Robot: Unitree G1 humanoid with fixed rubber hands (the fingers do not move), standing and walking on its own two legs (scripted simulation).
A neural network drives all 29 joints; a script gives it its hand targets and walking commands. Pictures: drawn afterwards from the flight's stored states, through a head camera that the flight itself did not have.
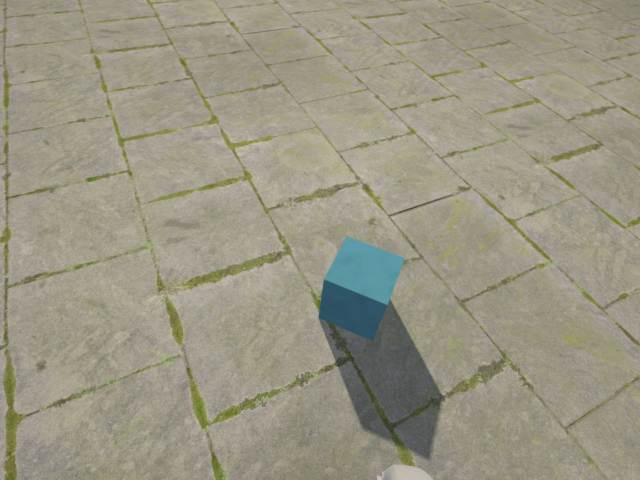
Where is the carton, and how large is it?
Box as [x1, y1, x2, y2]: [318, 236, 404, 340]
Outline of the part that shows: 346,236 324,278 318,317 372,340 386,307 404,258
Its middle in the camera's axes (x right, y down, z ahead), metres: +0.14 +0.17 +1.34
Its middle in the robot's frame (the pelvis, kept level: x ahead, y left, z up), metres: +0.80 -0.16 -0.66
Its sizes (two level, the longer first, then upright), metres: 0.210 0.200 0.250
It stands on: the floor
